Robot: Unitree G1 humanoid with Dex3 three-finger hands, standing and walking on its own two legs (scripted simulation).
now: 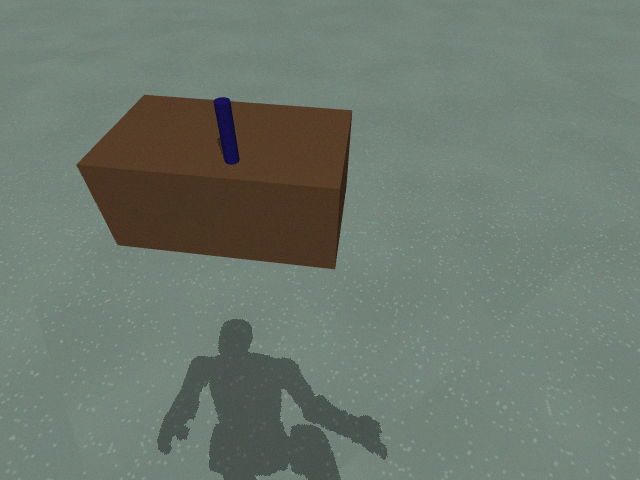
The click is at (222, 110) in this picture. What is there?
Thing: slim round
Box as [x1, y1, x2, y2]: [214, 97, 239, 164]
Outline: 220,97 214,100 215,112 224,159 226,163 232,164 237,162 239,159 230,102 228,98
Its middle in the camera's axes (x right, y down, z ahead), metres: -0.31 -0.36 +1.36
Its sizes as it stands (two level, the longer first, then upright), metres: 0.053 0.053 0.229
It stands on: a support 0.42 m high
